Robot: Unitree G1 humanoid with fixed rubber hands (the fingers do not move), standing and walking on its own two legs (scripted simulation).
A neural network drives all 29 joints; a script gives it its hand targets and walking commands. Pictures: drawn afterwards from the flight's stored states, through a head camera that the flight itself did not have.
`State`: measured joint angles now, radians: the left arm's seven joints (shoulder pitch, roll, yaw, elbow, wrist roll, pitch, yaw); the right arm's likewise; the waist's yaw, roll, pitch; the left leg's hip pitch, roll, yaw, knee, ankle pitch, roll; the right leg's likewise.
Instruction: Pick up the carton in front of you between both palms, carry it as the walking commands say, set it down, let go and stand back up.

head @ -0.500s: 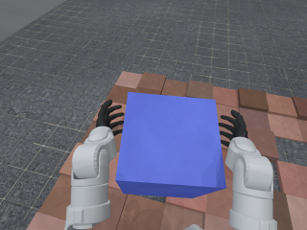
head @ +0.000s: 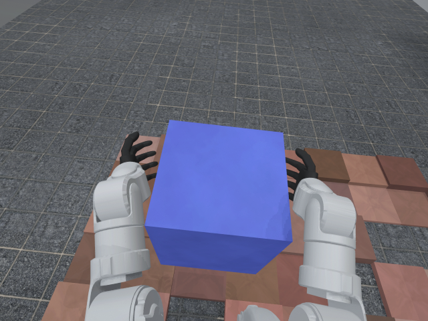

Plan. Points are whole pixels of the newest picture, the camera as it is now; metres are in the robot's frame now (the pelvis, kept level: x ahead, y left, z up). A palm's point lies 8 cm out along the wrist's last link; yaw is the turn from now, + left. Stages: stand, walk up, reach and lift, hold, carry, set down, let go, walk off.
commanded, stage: carry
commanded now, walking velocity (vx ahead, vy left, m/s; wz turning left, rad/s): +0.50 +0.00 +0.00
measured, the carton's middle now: (216, 204) +0.34 -0.01 +0.02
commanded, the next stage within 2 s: none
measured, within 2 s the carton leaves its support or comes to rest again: neither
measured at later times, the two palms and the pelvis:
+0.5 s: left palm (132, 63) +0.67 +0.18 +0.13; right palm (253, 73) +0.68 -0.12 +0.11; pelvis +0.35 +0.03 +0.01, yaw +0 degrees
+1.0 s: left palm (131, 17) +0.95 +0.23 +0.13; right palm (226, 23) +0.95 -0.07 +0.13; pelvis +0.70 +0.07 -0.01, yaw +0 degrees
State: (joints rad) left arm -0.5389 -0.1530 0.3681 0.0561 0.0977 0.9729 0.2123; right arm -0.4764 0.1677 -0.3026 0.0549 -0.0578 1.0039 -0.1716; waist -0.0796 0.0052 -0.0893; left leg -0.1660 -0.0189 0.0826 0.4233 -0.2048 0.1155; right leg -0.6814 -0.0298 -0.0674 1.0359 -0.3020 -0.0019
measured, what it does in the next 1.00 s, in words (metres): walks ahead: right foot, then left foot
